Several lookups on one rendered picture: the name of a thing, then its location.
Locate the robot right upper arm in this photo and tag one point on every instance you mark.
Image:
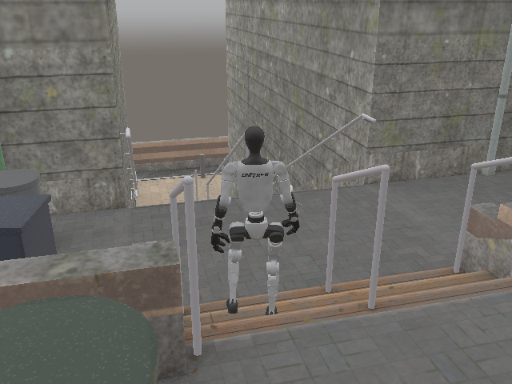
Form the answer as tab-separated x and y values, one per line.
283	180

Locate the robot left upper arm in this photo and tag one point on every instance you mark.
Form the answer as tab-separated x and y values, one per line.
226	183

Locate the robot right hand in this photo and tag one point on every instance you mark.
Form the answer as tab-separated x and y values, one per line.
295	225

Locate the left robot forearm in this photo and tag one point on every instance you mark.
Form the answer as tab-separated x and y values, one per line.
219	216

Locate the robot torso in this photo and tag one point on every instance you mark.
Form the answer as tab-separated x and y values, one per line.
255	190

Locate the robot left hand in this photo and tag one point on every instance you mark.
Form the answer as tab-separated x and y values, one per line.
215	241

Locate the right robot forearm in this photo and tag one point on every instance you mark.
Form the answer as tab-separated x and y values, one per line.
292	210

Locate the left robot foot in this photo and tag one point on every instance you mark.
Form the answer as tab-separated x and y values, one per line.
233	307

